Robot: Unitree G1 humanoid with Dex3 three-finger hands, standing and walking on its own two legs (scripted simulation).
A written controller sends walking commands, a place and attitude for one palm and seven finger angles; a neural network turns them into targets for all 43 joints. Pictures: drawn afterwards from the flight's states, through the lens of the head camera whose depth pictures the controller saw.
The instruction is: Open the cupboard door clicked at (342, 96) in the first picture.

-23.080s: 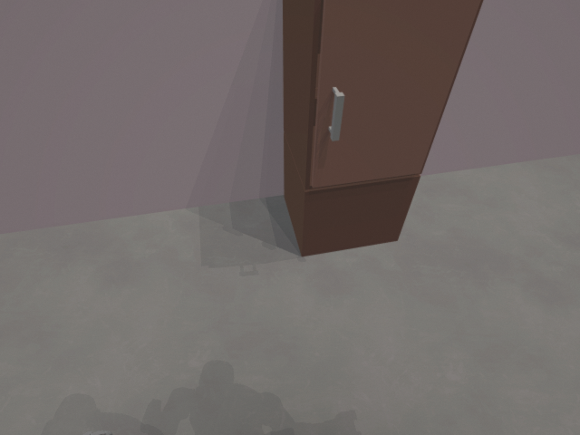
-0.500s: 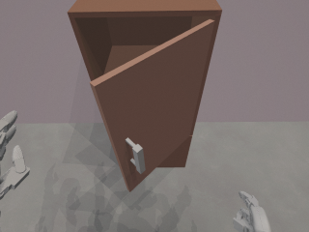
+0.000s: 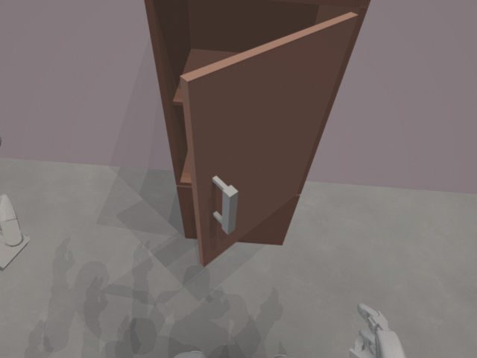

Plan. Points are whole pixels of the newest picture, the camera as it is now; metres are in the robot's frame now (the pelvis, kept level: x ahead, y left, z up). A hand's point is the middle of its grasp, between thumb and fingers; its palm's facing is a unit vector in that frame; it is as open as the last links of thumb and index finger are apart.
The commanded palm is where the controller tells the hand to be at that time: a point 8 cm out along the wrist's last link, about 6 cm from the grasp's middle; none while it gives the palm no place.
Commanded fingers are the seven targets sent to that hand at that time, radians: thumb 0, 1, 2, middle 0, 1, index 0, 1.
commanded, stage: step back with the hand held close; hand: left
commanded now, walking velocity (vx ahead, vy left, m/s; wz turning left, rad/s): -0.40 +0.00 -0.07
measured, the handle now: (223, 205) +0.41 +0.05 -0.03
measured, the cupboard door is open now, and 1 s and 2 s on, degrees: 45 45 45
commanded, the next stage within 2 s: stop stepping back and stand still in 0.86 s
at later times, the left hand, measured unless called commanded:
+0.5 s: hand (5, 282) +0.16 +0.25 +0.19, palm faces +0.41 -0.80 -0.43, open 7.4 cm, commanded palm +0.10 +0.28 +0.20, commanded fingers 0.00 0.90 0.90 -0.20 -0.30 -0.20 -0.30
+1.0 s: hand out of the picture +0.02 +0.19 +0.18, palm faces +0.31 -0.81 -0.50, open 7.4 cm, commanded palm -0.03 +0.24 +0.20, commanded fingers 0.00 0.90 0.90 -0.20 -0.30 -0.20 -0.30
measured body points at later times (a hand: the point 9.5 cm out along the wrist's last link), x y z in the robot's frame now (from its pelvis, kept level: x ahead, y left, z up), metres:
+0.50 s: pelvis -0.06 -0.01 +0.01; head -0.02 +0.01 +0.46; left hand +0.13 +0.29 +0.21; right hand +0.12 -0.23 -0.07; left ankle +0.07 +0.10 -0.72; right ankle -0.20 -0.12 -0.70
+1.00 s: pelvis -0.20 -0.04 +0.01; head -0.19 -0.03 +0.46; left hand -0.01 +0.23 +0.21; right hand -0.05 -0.31 -0.06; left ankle -0.10 +0.07 -0.67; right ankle -0.20 -0.11 -0.72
